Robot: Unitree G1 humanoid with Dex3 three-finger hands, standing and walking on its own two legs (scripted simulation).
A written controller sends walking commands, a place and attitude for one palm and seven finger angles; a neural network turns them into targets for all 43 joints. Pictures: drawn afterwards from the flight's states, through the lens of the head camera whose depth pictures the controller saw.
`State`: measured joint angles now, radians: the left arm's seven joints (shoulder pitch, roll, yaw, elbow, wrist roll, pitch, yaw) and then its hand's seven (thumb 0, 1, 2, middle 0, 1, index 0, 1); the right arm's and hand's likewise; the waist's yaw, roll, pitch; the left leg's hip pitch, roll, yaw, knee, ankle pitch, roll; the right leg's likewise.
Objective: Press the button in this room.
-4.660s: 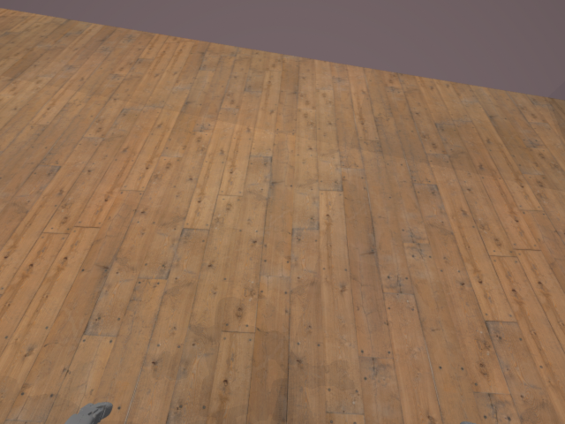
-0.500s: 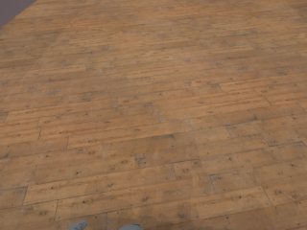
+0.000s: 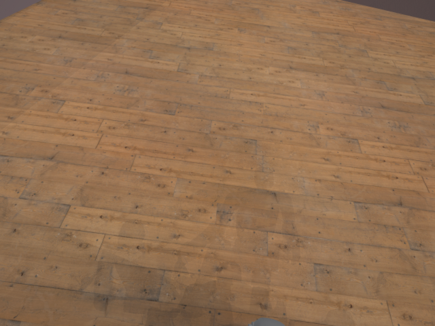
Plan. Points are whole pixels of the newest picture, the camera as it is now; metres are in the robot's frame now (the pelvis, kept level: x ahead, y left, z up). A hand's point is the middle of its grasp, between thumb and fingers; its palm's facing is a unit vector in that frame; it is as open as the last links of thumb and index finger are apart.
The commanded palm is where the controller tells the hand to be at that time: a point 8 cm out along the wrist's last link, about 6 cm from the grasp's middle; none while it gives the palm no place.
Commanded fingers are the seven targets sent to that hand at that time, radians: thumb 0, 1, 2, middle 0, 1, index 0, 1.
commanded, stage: turn or walk to find it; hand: left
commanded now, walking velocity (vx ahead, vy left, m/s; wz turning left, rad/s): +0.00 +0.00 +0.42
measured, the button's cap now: out of the picture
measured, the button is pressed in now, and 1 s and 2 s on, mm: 0 0 0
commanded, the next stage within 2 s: none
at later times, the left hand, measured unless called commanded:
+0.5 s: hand out of the picture +0.01 +0.16 -0.15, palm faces +0.25 -0.93 -0.27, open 7.3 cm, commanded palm none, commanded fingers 0.00 0.90 0.90 -0.20 -0.30 -0.20 -0.30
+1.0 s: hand out of the picture -0.09 +0.21 -0.16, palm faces +0.47 -0.84 -0.25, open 7.3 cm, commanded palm none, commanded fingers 0.00 0.90 0.90 -0.20 -0.30 -0.20 -0.30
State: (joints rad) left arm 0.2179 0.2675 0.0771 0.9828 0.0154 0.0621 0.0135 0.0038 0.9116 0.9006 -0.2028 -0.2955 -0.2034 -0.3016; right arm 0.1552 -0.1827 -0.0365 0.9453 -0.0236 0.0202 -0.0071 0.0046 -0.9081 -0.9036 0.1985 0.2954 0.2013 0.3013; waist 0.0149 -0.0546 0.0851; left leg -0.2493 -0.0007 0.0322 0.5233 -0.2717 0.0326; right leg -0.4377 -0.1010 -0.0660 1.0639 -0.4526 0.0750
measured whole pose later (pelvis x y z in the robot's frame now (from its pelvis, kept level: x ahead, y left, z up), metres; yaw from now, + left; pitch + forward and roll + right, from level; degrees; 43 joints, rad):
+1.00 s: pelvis -0.06 -0.02 +0.00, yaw +26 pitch -1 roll +0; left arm 0.19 0.24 0.07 0.95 0.01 0.05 0.01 0.00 0.91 0.90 -0.20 -0.30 -0.20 -0.30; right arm 0.16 -0.18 -0.03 0.94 -0.03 0.03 0.00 0.00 -0.91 -0.90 0.20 0.30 0.20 0.30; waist 0.01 -0.01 0.07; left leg -0.24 -0.01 -0.02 0.48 -0.23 0.02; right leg -0.40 -0.08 -0.05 0.91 -0.45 0.08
